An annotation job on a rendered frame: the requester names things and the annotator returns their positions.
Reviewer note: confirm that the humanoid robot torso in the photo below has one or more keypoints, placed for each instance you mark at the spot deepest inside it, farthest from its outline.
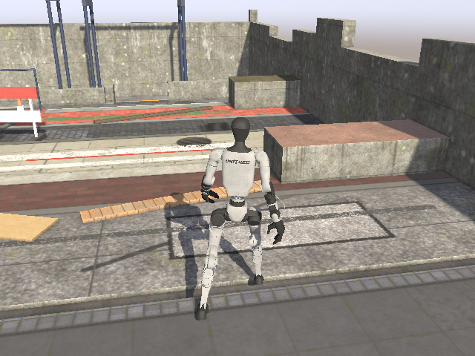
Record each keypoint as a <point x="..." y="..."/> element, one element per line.
<point x="238" y="173"/>

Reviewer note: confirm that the robot right hand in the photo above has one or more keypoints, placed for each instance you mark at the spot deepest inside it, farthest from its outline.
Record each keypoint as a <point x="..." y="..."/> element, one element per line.
<point x="280" y="230"/>

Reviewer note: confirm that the robot left forearm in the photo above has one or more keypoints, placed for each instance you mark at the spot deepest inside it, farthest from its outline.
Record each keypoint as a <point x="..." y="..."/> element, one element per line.
<point x="205" y="188"/>

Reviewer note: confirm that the left robot foot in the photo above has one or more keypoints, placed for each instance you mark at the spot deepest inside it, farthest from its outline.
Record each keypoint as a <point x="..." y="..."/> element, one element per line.
<point x="201" y="313"/>

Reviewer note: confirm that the robot right upper arm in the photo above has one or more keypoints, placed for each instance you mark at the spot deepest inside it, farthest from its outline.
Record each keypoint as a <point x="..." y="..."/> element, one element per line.
<point x="264" y="170"/>

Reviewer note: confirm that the robot left hand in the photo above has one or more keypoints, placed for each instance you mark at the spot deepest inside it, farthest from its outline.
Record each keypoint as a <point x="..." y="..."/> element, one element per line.
<point x="211" y="193"/>

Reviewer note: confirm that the robot right forearm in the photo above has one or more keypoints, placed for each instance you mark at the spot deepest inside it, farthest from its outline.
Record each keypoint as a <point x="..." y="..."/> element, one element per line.
<point x="272" y="204"/>

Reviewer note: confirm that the robot left upper arm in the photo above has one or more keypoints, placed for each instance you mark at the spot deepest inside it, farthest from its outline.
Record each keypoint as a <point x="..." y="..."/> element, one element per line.
<point x="212" y="164"/>

